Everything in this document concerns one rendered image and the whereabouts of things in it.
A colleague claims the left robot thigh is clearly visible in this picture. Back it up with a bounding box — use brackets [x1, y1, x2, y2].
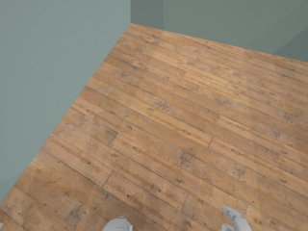
[102, 218, 133, 231]

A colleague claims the robot right hand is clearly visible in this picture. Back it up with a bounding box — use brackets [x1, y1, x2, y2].
[219, 206, 252, 231]

